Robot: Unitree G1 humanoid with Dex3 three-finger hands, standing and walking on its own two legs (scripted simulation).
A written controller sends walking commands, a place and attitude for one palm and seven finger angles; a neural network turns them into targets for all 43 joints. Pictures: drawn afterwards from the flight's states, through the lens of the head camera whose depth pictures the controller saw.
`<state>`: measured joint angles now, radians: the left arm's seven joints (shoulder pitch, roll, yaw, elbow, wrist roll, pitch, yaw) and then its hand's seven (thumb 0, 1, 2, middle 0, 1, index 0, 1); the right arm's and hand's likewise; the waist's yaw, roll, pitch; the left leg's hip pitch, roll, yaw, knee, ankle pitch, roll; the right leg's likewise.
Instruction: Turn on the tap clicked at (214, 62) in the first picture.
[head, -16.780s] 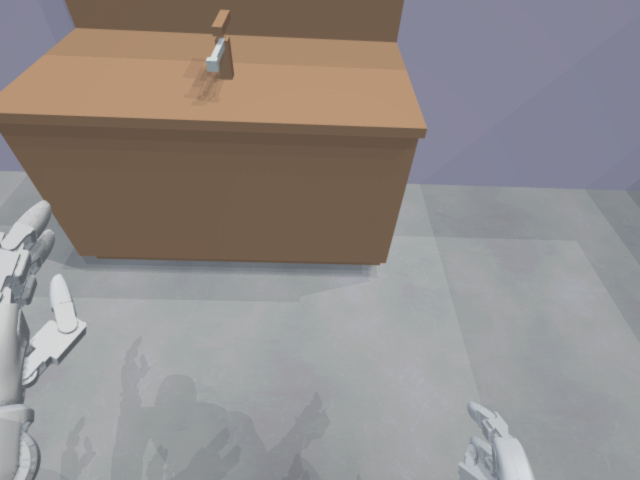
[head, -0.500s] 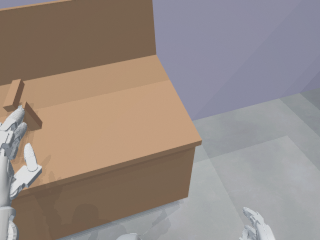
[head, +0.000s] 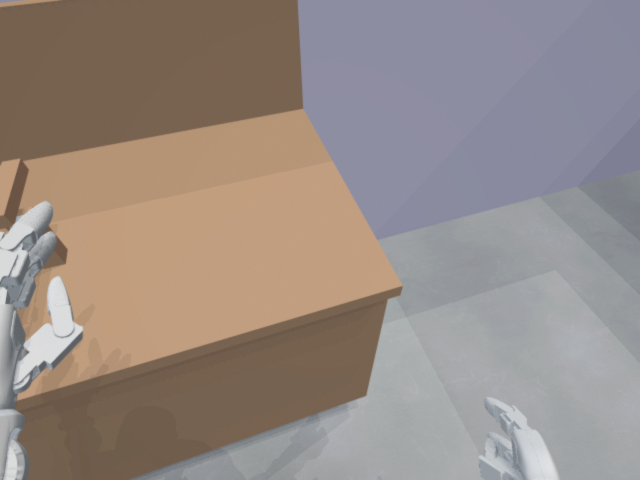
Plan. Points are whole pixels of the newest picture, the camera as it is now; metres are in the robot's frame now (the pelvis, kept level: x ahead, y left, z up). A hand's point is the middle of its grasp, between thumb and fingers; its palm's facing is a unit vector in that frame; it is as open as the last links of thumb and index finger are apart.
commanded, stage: shuffle to correct the standing spot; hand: left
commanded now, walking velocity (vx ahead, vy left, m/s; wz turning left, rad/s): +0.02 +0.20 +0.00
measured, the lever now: (4, 296) +0.33 +0.46 +0.02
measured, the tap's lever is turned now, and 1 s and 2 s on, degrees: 0 0 0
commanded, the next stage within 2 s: come to a stop and stand still in 0.10 s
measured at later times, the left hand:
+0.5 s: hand out of the picture +0.19 +0.38 +0.17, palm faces +0.42 -0.86 -0.28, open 7.5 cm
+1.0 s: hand out of the picture +0.17 +0.33 +0.15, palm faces +0.39 -0.85 -0.35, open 7.5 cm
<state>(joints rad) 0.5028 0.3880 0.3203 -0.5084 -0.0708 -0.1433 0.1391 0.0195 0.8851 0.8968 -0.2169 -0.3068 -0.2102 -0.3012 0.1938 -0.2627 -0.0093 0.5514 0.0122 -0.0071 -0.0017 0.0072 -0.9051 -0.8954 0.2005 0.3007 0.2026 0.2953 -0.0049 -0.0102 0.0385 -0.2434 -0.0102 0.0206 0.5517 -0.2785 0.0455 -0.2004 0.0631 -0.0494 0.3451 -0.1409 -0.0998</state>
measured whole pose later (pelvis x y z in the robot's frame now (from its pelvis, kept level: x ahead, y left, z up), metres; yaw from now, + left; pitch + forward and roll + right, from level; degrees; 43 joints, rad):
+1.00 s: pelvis -0.04 +0.09 -0.01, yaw +0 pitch +0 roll -1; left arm 0.49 0.34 0.30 -0.48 -0.08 -0.08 0.15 0.02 0.89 0.90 -0.21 -0.31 -0.21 -0.30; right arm 0.21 -0.25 0.01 0.63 0.00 -0.06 -0.05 0.01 -0.90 -0.90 0.20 0.30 0.20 0.30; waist 0.01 0.03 -0.01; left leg -0.26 0.04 0.03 0.48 -0.22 0.00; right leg -0.17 0.10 -0.07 0.37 -0.20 -0.10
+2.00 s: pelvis -0.06 +0.18 -0.01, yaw -1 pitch -1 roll -1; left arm 0.32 0.34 0.37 -0.43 -0.03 -0.22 0.11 0.02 0.89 0.90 -0.21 -0.31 -0.20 -0.30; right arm 0.23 -0.18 0.04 0.59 -0.01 -0.16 -0.02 0.01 -0.90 -0.90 0.20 0.30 0.21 0.30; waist 0.05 -0.06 0.05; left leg -0.22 -0.07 0.11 0.42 -0.19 0.11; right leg -0.22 0.00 0.00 0.47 -0.26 -0.01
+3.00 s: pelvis -0.04 +0.15 -0.01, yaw -2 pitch +2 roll +0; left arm 0.48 0.42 0.35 -0.41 -0.06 -0.19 0.08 0.02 0.88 0.90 -0.22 -0.31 -0.21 -0.30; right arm 0.25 -0.25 0.03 0.60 0.01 -0.11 -0.01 0.01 -0.90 -0.90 0.20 0.30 0.20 0.30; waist 0.02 -0.01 0.04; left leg -0.28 -0.04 0.11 0.46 -0.23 0.08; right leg -0.24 0.06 -0.04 0.47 -0.27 -0.06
